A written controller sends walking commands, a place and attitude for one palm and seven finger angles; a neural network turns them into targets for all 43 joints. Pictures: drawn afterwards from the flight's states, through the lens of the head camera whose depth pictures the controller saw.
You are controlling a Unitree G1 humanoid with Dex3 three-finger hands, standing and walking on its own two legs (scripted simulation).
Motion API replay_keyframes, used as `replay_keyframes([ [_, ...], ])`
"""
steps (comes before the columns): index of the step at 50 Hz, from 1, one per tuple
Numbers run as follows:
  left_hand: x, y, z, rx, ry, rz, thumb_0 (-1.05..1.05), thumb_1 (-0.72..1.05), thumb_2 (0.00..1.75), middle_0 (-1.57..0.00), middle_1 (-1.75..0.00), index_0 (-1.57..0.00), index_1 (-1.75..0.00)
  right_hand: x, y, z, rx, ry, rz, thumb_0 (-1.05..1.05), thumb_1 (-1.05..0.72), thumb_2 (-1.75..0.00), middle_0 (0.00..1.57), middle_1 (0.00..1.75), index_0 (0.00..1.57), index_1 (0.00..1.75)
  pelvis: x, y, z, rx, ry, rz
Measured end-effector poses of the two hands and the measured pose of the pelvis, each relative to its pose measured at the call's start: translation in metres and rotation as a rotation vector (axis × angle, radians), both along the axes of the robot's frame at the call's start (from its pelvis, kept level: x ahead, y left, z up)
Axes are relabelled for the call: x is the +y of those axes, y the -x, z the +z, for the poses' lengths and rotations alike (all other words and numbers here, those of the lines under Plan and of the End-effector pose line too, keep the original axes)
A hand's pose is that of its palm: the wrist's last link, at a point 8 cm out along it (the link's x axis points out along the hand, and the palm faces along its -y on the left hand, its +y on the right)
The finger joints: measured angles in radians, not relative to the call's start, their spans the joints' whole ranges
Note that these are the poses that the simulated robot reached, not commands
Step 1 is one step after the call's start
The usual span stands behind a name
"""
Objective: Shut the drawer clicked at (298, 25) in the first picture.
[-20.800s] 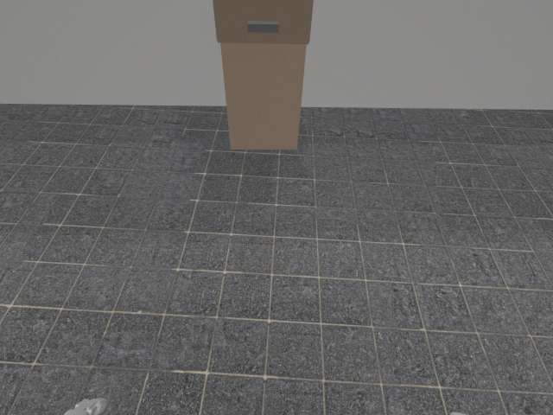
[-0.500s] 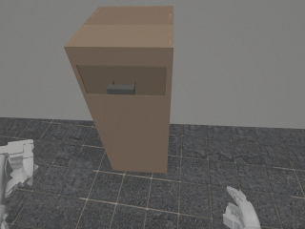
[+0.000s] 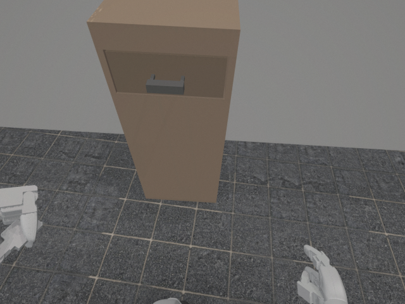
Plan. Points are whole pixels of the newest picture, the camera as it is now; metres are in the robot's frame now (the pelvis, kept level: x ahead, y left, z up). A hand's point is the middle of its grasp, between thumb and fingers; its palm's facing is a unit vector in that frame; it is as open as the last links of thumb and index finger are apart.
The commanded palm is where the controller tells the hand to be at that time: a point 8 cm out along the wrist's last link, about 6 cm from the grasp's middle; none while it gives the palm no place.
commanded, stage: step back with the hand held close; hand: left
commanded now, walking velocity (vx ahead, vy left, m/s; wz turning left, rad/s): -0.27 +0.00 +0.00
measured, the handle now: (166, 82) +0.68 +0.15 +0.04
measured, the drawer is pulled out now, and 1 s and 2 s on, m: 0.00 0.00 0.00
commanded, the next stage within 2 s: stop stepping back and stand still in 0.60 s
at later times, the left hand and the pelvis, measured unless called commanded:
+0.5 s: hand out of the picture +0.13 +0.26 +0.18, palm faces +0.37 -0.81 -0.45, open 3.2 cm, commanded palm +0.06 +0.29 +0.18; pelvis -0.06 +0.01 +0.00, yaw +1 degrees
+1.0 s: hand out of the picture +0.06 +0.22 +0.17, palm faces +0.29 -0.84 -0.46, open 3.2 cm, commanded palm +0.00 +0.27 +0.18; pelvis -0.14 -0.01 +0.00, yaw -2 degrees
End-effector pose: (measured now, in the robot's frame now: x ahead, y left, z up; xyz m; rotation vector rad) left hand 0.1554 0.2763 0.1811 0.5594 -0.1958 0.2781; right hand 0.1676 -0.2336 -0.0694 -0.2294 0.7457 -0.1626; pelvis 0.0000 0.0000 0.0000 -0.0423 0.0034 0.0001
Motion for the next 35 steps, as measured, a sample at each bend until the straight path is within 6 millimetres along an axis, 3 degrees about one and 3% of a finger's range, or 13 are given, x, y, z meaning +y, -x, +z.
replay_keyframes([
  [12, 0.005, 0.053, 0.007, -0.086, -0.026, 0.067, 0.01, 0.89, 0.9, -1.4, -1.6, -1.41, -1.6, 0.004, 0.021, -0.011, 0.009, 0.008, 0.069, 0.01, -0.9, -0.9, 0.2, 0.3, 0.21, 0.3, -0.003, 0.029, -0.007, -0.006, -0.001, 0.054],
  [19, 0.019, 0.054, 0.0, -0.127, 0.008, 0.034, 0.01, 0.89, 0.9, -1.4, -1.6, -1.41, -1.6, 0.013, 0.037, -0.004, 0.007, 0.042, 0.043, 0.01, -0.9, -0.9, 0.2, 0.3, 0.2, 0.3, 0.009, 0.047, -0.007, -0.003, 0.003, 0.05],
  [23, 0.023, 0.058, 0.01, -0.123, -0.014, 0.017, 0.01, 0.89, 0.9, -1.4, -1.6, -1.41, -1.6, 0.023, 0.05, 0.007, -0.023, 0.02, 0.055, 0.01, -0.9, -0.9, 0.2, 0.3, 0.2, 0.3, 0.009, 0.058, 0.001, 0.028, 0.028, 0.036],
  [29, 0.002, 0.071, 0.018, -0.121, 0.022, -0.061, 0.01, 0.89, 0.9, -1.4, -1.6, -1.41, -1.6, 0.025, 0.075, 0.012, -0.031, -0.01, 0.073, 0.01, -0.9, -0.9, 0.21, 0.3, 0.21, 0.3, 0.003, 0.078, 0.007, 0.076, 0.031, -0.016],
  [35, -0.026, 0.089, 0.017, -0.097, -0.026, -0.171, 0.01, 0.89, 0.9, -1.4, -1.6, -1.41, -1.6, 0.006, 0.112, -0.006, -0.003, -0.03, 0.039, 0.01, -0.9, -0.9, 0.21, 0.3, 0.21, 0.3, -0.009, 0.116, -0.001, 0.064, 0.01, -0.061],
])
